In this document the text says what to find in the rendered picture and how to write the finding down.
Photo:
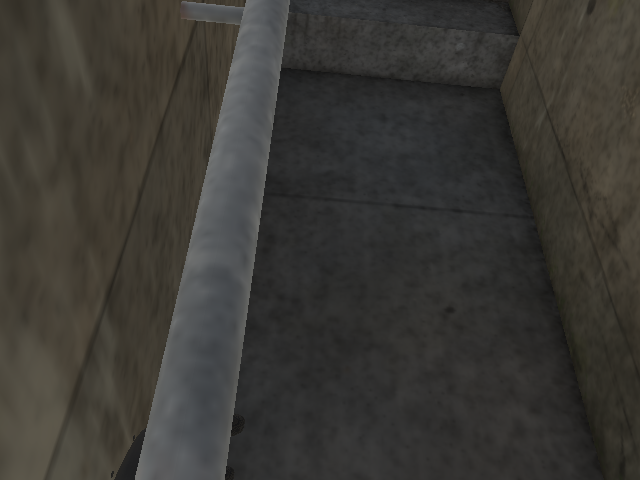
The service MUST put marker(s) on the left robot hand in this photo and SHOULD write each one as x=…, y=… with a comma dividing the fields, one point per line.
x=128, y=468

